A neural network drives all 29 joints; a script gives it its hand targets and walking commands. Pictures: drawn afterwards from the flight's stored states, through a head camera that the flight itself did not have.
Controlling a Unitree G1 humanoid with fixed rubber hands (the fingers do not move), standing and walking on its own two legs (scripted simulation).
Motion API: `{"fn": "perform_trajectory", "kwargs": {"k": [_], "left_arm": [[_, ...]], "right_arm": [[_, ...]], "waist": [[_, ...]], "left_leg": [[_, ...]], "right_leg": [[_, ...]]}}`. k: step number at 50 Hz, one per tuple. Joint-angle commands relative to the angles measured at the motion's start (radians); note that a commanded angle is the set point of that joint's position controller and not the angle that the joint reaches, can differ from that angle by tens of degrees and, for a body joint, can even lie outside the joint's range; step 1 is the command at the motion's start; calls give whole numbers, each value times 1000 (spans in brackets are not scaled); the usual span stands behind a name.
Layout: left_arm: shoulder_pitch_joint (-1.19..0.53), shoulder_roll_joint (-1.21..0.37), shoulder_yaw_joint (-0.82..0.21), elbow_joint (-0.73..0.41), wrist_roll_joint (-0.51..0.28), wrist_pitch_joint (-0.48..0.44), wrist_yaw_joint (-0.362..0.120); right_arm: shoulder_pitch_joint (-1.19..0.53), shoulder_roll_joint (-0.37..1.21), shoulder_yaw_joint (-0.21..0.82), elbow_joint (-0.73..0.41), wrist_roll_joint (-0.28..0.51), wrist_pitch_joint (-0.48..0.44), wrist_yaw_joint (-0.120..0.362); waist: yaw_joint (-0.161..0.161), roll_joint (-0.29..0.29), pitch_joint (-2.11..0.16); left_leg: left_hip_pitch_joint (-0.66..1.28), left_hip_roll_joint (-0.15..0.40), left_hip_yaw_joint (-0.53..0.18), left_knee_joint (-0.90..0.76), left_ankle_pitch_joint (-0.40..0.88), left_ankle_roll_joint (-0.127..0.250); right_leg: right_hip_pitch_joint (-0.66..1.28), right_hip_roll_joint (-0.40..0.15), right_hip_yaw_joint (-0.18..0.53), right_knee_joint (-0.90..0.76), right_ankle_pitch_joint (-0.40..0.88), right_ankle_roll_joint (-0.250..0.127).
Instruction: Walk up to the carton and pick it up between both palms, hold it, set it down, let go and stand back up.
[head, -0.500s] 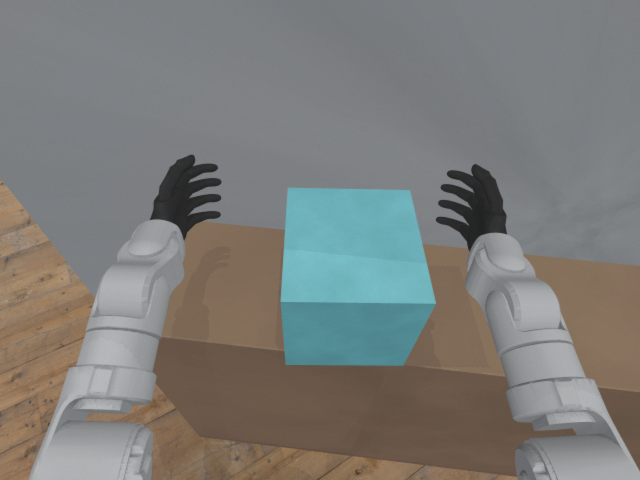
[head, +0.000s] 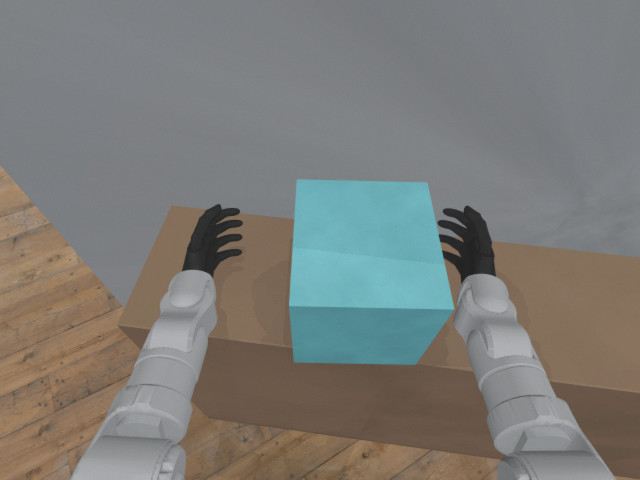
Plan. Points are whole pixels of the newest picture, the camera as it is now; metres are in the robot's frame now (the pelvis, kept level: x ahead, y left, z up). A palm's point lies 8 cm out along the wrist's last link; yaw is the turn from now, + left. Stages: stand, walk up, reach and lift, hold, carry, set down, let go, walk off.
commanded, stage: reach and lift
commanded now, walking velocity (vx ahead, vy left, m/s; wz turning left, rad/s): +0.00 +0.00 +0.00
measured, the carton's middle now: (358, 275) +0.39 -0.03 -0.01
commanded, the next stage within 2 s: none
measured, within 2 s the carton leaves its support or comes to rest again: neither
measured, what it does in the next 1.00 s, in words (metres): stands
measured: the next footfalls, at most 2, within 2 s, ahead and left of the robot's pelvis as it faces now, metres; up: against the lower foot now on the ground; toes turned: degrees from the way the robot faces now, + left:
none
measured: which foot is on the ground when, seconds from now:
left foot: down 0.00-1.00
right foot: down 0.00-1.00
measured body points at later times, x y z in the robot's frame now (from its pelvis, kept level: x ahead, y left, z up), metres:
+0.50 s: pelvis +0.01 +0.00 +0.00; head +0.06 +0.00 +0.45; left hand +0.40 +0.14 +0.02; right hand +0.38 -0.17 +0.02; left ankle +0.04 +0.10 -0.75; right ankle -0.02 -0.10 -0.75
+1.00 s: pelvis -0.01 +0.00 +0.00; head +0.08 +0.03 +0.44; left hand +0.40 +0.13 +0.02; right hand +0.38 -0.14 +0.02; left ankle +0.04 +0.10 -0.75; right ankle -0.02 -0.10 -0.75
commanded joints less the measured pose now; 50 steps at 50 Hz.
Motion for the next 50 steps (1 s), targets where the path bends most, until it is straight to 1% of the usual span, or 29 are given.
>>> {"fn": "perform_trajectory", "kwargs": {"k": [1, 3, 4, 7, 8, 10, 11, 13, 16, 18, 21, 22, 23, 25, 26, 27, 28, 29, 30, 31, 32, 34, 36, 37, 38, 39, 42, 45, 50], "left_arm": [[-542, 86, -27, -163, 22, -131, 31], [-498, 80, -19, -155, 39, -141, 32], [-488, 81, -8, -158, 48, -155, 32], [-484, 60, -12, -168, 49, -198, 38], [-470, 60, -11, -138, 51, -205, 38], [-468, 39, -8, -91, 68, -200, 32], [-451, 24, 10, -53, 80, -193, 27], [-437, 16, 26, 1, 102, -174, 9], [-434, -3, 52, 44, 128, -161, -10], [-450, -25, 59, 36, 145, -166, -12], [-465, -32, 75, 13, 187, -176, 2], [-473, -46, 83, 12, 205, -178, 8], [-476, -61, 84, -1, 215, -182, 10], [-483, -82, 85, -25, 228, -193, 16], [-493, -94, 82, -19, 222, -202, 20], [-491, -111, 76, -21, 220, -210, 23], [-582, -50, 237, 16, 231, -295, 16], [-579, -80, 241, 56, 257, -336, 13], [-571, -138, 257, 76, 295, -377, 7], [-579, -174, 253, 91, 322, -403, 3], [-583, -213, 252, 118, 342, -414, -2], [-575, -304, 240, 144, 397, -406, -12], [-566, -353, 271, 142, 485, -373, -13], [-590, -450, 259, 149, 535, -360, -26], [-597, -554, 224, 158, 563, -348, -46], [-604, -619, 200, 158, 577, -340, -63], [-588, -648, 198, 166, 594, -313, -80], [-579, -651, 212, 166, 605, -299, -80], [-561, -653, 217, 155, 618, -294, -74]], "right_arm": [[-418, -100, 2, -82, -75, -150, 36], [-416, -98, -4, -98, -77, -178, 38], [-425, -99, -9, -136, -76, -197, 37], [-430, -98, -6, -158, -90, -256, 24], [-432, -94, 1, -157, -98, -266, 19], [-411, -65, 17, -99, -103, -270, 9], [-388, -57, 9, -61, -106, -266, -2], [-357, -26, 26, -12, -106, -253, -15], [-318, 22, 24, 50, -113, -247, -44], [-320, 42, 14, 54, -125, -255, -50], [-344, 52, -18, 29, -150, -277, -50], [-346, 58, -24, 27, -164, -281, -51], [-347, 68, -36, 26, -176, -287, -50], [-356, 82, -36, -3, -182, -298, -48], [-356, 92, -37, -3, -194, -301, -41], [-364, 98, -38, -17, -203, -307, -37], [-547, 110, 1, -119, -163, -311, -13], [-527, 167, 10, -52, -166, -324, -3], [-517, 213, 8, 9, -185, -350, -3], [-528, 241, 4, 33, -203, -365, 3], [-532, 279, -4, 62, -230, -371, 13], [-518, 375, -46, 92, -329, -378, 35], [-486, 434, -147, 121, -467, -380, 49], [-496, 553, -175, 125, -540, -369, 63], [-498, 639, -177, 124, -596, -364, 88], [-499, 693, -169, 128, -632, -363, 111], [-485, 725, -174, 145, -665, -362, 145], [-500, 721, -196, 151, -670, -373, 152], [-499, 709, -221, 144, -686, -380, 160]], "waist": [[-15, 76, -778], [-15, 67, -815], [-14, 50, -853], [-39, 14, -931], [-33, -5, -939], [-40, -18, -866], [-35, 10, -814], [-40, -10, -691], [-42, 9, -573], [-34, 33, -544], [-14, 58, -560], [-13, 54, -556], [-12, 71, -562], [2, 52, -588], [-11, 35, -616], [-4, 22, -632], [108, -143, -650], [58, -116, -686], [85, -73, -717], [73, -48, -738], [75, -26, -735], [59, 12, -723], [42, 29, -721], [35, 43, -717], [8, 57, -741], [-6, 66, -764], [-14, 70, -741], [-10, 82, -720], [-8, 91, -691]], "left_leg": [[541, -31, -78, 35, 393, -16], [537, -37, -82, 52, 440, -13], [534, -38, -88, 48, 459, -9], [528, -49, -90, 47, 530, -9], [519, -49, -95, 48, 539, -5], [478, -57, -95, 35, 521, -1], [464, -55, -95, 29, 495, 0], [421, -60, -87, 8, 414, 10], [393, -61, -84, -25, 364, 9], [413, -58, -82, -30, 382, 1], [470, -53, -77, -26, 423, -6], [482, -51, -73, -25, 426, -8], [498, -49, -67, -30, 429, -10], [505, -44, -67, -29, 428, -7], [503, -38, -62, -33, 424, -2], [500, -36, -68, -35, 426, 2], [351, -1, -46, 5, 334, 52], [278, -15, -36, -25, 275, 61], [221, -27, -33, -35, 279, 57], [225, -27, -38, -41, 274, 50], [249, -25, -41, -33, 273, 44], [319, -23, -53, -27, 253, 26], [355, -30, -58, -35, 225, 6], [374, -29, -67, -40, 233, 0], [383, -29, -77, -34, 248, -11], [385, -30, -86, -34, 264, -20], [382, -26, -95, -53, 267, -29], [356, -24, -100, -68, 261, -33], [387, -18, -103, -81, 256, -50]], "right_leg": [[-108, -21, 21, -8, 258, 2], [-100, -28, 35, -5, 291, 8], [-73, -30, 35, 1, 320, 11], [-8, -25, 31, 26, 422, 20], [14, -24, 27, 30, 449, 20], [52, -27, 31, 30, 492, 27], [52, -32, 38, 28, 475, 28], [63, -33, 39, 11, 445, 30], [84, -34, 41, -4, 413, 37], [73, -34, 40, -19, 389, 25], [28, -39, 42, -52, 375, 11], [13, -35, 42, -55, 355, 6], [8, -37, 39, -67, 347, 2], [-11, -37, 40, -75, 318, -3], [-12, -35, 32, -75, 310, 0], [-18, -38, 37, -77, 315, 0], [58, -19, 41, -8, 472, 109], [152, -20, 55, 38, 589, 128], [174, -31, 43, 49, 614, 124], [150, -29, 36, 43, 608, 116], [104, -29, 31, 29, 579, 108], [10, -22, 18, -21, 475, 89], [-55, -14, 9, -64, 365, 72], [-82, -11, -1, -89, 342, 63], [-74, -13, -6, -99, 350, 50], [-49, -17, -9, -105, 373, 42], [3, -21, -13, -108, 415, 39], [29, -20, -19, -103, 448, 40], [17, -13, -34, -125, 409, 36]]}}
